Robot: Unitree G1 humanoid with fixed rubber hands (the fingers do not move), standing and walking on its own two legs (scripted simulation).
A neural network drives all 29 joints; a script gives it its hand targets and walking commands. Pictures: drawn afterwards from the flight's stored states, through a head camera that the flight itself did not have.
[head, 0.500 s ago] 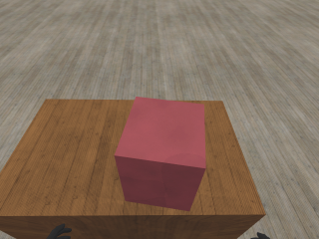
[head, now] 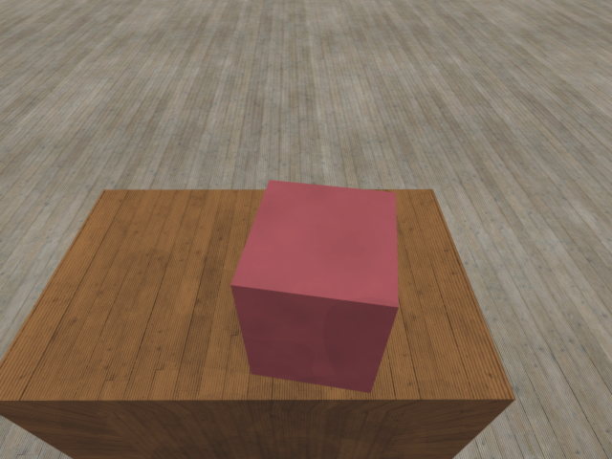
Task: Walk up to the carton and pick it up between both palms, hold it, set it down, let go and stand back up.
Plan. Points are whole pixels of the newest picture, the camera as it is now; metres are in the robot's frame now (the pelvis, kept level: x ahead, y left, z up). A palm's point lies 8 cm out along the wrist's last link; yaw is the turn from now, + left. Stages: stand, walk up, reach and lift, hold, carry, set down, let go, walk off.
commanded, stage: stand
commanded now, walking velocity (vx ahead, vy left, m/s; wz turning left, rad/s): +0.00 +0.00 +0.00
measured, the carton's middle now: (320, 287) +0.40 -0.02 -0.01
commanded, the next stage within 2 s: none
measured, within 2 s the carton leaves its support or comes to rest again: neither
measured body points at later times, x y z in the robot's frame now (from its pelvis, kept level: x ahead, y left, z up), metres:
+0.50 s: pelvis +0.00 +0.00 +0.00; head +0.00 -0.01 +0.45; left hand +0.07 +0.31 -0.12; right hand +0.09 -0.31 -0.13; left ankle -0.01 +0.11 -0.74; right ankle +0.03 -0.14 -0.74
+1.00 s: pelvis +0.01 +0.00 +0.00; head +0.01 +0.00 +0.45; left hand +0.09 +0.31 -0.12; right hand +0.09 -0.30 -0.12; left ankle -0.01 +0.11 -0.74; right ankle +0.03 -0.14 -0.74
